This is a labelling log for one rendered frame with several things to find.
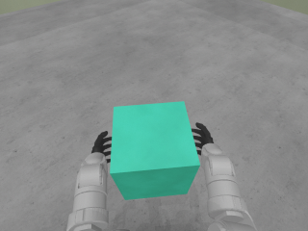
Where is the left robot forearm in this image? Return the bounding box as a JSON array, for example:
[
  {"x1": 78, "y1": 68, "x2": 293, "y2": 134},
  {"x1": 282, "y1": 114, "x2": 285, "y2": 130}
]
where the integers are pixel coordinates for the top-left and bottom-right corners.
[{"x1": 66, "y1": 152, "x2": 109, "y2": 231}]

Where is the right robot hand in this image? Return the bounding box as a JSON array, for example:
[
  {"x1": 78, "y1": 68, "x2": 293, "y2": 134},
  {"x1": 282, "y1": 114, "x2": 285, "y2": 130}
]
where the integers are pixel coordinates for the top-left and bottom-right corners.
[{"x1": 192, "y1": 122, "x2": 214, "y2": 156}]

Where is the right robot forearm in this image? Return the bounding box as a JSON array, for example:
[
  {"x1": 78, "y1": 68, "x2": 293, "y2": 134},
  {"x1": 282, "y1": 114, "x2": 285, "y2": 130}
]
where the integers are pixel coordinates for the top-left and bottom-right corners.
[{"x1": 201, "y1": 142, "x2": 258, "y2": 231}]

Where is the robot right upper arm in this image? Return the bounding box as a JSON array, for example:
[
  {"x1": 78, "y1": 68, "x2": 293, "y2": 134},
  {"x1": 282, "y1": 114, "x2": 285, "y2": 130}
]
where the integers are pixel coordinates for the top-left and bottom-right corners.
[{"x1": 207, "y1": 219, "x2": 256, "y2": 231}]

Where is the carton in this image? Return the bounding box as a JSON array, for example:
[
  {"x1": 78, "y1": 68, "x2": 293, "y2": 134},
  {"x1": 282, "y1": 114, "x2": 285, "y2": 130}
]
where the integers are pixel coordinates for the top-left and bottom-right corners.
[{"x1": 110, "y1": 101, "x2": 200, "y2": 200}]

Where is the left robot hand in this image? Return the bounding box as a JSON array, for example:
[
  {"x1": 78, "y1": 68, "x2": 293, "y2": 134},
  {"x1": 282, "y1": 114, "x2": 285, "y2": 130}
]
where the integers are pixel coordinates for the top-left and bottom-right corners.
[{"x1": 91, "y1": 131, "x2": 112, "y2": 164}]

